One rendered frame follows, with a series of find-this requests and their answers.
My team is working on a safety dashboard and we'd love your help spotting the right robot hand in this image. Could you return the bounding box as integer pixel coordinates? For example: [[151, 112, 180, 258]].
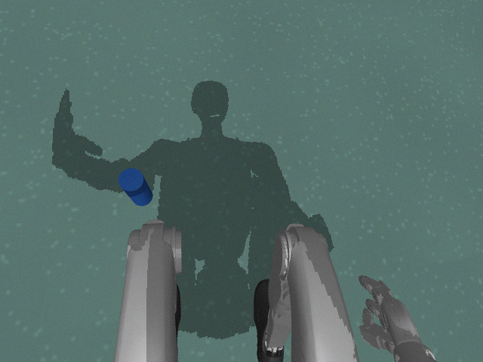
[[358, 275, 422, 354]]

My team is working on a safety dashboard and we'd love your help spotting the can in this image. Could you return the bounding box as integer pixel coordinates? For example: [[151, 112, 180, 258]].
[[118, 168, 152, 206]]

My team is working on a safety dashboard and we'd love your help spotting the right robot arm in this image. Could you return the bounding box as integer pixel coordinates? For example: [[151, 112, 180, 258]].
[[393, 342, 437, 362]]

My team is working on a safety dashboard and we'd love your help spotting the right robot foot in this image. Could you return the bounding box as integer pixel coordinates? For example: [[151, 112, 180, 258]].
[[254, 279, 284, 362]]

